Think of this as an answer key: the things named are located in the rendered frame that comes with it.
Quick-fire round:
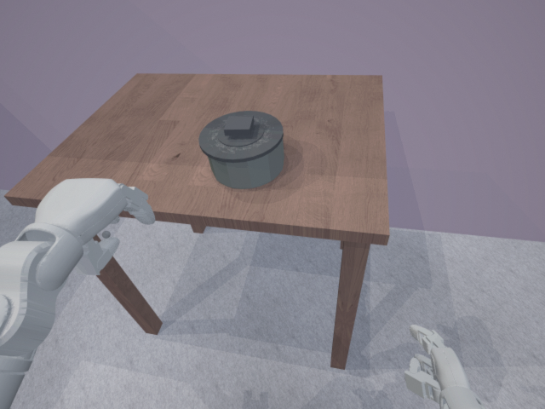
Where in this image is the right robot forearm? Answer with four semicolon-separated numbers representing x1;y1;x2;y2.
439;386;486;409

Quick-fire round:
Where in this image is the robot right hand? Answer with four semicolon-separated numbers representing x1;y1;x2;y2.
404;325;471;403

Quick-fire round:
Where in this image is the left robot forearm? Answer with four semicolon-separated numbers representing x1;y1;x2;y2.
0;222;83;409

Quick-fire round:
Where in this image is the pot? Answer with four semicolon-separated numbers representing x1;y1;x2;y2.
208;139;284;189

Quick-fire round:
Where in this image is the knob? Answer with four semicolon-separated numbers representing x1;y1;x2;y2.
224;115;255;135

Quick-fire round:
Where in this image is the robot left hand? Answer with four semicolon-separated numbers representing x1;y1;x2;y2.
34;178;155;275

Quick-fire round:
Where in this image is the lid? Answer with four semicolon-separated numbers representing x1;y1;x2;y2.
198;111;284;163

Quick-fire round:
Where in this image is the table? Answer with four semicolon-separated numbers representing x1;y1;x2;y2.
4;73;390;370

